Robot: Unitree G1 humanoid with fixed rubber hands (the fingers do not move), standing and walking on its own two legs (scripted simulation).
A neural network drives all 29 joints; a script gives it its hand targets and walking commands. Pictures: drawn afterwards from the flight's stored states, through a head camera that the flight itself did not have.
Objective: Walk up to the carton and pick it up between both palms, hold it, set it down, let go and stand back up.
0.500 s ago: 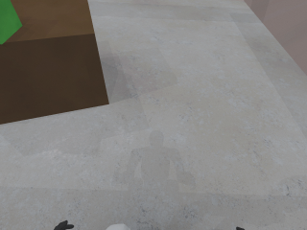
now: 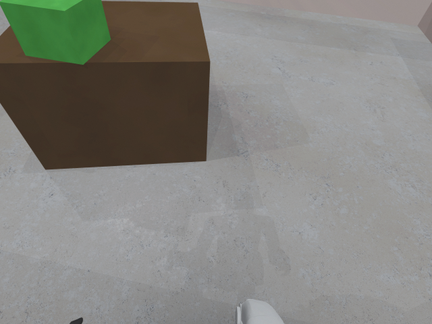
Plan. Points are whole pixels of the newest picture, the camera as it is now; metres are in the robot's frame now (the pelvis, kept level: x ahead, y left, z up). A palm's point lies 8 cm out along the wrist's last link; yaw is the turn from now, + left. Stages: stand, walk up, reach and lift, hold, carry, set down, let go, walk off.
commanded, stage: walk up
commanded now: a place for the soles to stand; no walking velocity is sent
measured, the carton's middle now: (62, 23) +1.24 +0.55 +0.01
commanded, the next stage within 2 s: none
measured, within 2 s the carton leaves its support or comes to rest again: neither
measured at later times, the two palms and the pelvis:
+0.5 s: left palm out of the picture +0.10 +0.35 -0.10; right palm (249, 200) +0.40 -0.12 -0.08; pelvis +0.20 +0.09 +0.01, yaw +12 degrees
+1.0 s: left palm (17, 177) +0.49 +0.46 -0.08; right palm (227, 214) +0.39 -0.07 -0.13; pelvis +0.38 +0.20 +0.00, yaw +6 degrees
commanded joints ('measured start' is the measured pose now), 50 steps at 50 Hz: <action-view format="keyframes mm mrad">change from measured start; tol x32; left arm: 1 52 89 45 -95 -4 -25 2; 50 328 202 100 -107 53 -49 60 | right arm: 1 -67 -193 -55 -76 -6 -24 -1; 50 85 -97 14 -96 -12 -18 5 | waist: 1 23 152 56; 7 186 -276 -17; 24 37 -85 15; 28 -89 369 -193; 50 171 -202 -175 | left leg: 1 -157 244 -350 -408 -328 209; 9 -597 35 -125 644 -226 -66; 26 298 18 14 -104 75 15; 29 335 396 -755 -453 -447 202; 46 -10 250 -100 -307 136 104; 50 -358 59 106 474 -77 -42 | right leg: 1 68 -22 56 -196 117 1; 5 547 80 -29 -384 230 -22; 8 459 -440 938 -950 -673 -235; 18 365 -205 27 -792 299 -187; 24 271 -227 -41 -674 273 -161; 30 -186 15 136 295 -27 -18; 48 417 131 19 -470 311 -51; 50 724 -267 643 -630 13 -227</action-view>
